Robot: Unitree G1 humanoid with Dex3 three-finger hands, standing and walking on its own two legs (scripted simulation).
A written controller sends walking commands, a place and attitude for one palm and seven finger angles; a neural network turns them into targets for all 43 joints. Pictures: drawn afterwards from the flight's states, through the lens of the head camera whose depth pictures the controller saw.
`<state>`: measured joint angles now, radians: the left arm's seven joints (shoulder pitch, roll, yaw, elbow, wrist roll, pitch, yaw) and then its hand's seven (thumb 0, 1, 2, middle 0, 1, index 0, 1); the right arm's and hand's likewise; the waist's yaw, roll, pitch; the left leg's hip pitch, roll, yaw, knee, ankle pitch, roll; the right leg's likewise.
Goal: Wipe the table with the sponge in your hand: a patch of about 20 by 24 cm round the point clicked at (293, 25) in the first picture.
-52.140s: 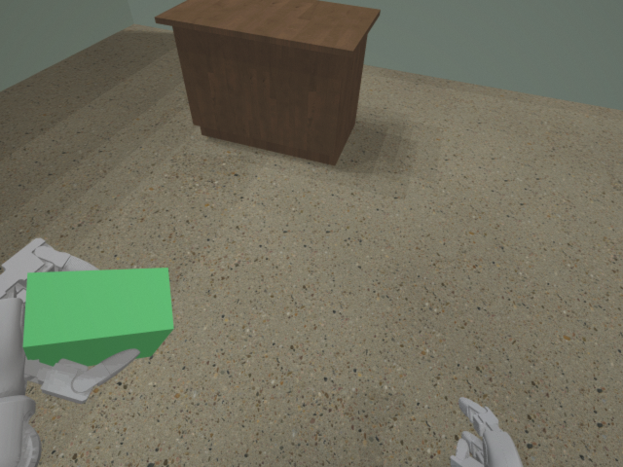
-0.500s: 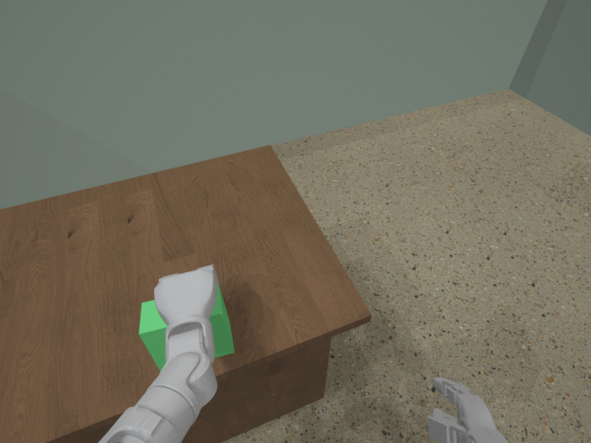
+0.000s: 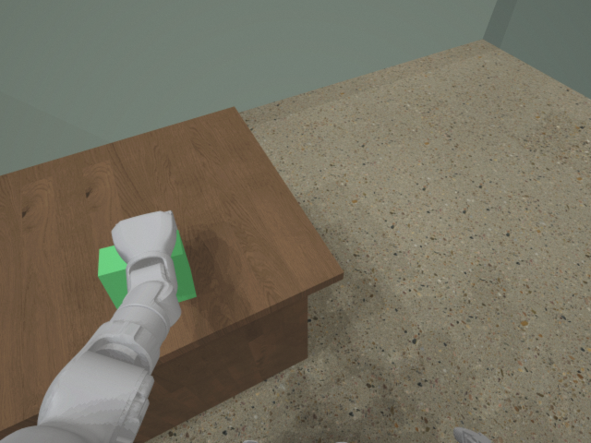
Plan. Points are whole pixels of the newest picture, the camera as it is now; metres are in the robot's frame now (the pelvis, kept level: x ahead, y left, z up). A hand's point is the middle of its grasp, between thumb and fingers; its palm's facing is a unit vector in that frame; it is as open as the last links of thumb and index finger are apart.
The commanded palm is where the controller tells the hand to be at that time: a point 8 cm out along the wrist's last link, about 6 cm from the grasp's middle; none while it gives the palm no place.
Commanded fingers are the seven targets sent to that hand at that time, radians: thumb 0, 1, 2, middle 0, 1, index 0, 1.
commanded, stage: wipe forward along the middle lane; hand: left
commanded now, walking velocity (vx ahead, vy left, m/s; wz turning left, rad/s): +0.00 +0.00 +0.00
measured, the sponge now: (153, 280) +0.38 +0.25 -0.05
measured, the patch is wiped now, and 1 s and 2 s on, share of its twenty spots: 1.00 1.00 1.00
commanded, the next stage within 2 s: slide back across to the first lane in 0.92 s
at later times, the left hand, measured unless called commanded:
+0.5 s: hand (148, 237) +0.43 +0.26 +0.00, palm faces -0.13 +0.01 -0.99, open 10.2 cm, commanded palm +0.43 +0.28 +0.01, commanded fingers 0.00 0.10 1.30 -1.20 -1.60 -1.20 -1.60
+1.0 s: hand (132, 211) +0.49 +0.30 +0.00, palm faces -0.13 +0.00 -0.99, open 10.2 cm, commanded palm +0.48 +0.29 +0.02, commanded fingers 0.00 0.10 1.30 -1.20 -1.60 -1.20 -1.60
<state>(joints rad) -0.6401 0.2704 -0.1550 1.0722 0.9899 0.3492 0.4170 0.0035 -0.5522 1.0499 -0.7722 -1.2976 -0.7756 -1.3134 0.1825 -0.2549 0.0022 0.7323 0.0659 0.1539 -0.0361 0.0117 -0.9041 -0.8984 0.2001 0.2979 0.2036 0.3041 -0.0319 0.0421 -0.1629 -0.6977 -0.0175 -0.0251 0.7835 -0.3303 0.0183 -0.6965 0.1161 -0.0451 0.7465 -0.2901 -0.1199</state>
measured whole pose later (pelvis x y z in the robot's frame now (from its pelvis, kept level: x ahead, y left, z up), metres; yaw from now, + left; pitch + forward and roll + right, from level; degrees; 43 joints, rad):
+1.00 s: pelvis -0.01 +0.03 -0.03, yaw -3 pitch +23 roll -3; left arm -1.02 0.57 0.00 1.40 1.04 0.24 0.36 0.02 -0.56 1.06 -0.77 -1.31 -0.77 -1.33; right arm 0.31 -0.28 0.04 0.73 0.06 0.04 0.01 0.01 -0.90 -0.90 0.20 0.30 0.20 0.30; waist -0.15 0.06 -0.18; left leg -0.99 -0.02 -0.06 0.96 -0.37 0.03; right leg -0.96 0.15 -0.05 0.84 -0.29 -0.09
